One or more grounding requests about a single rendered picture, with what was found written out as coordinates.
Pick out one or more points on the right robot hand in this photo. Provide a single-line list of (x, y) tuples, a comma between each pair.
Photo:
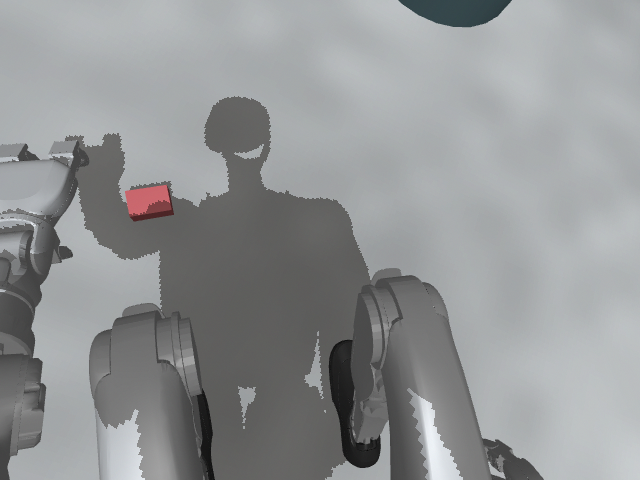
[(502, 459)]

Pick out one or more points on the small box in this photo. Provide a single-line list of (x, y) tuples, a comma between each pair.
[(148, 203)]

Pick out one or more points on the left robot hand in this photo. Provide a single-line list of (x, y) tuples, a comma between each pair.
[(41, 188)]

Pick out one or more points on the right robot foot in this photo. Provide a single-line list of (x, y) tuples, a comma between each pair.
[(342, 390)]

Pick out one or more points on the left robot arm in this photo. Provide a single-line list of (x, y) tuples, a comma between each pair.
[(26, 250)]

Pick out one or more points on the left robot foot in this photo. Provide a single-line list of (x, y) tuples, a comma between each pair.
[(207, 434)]

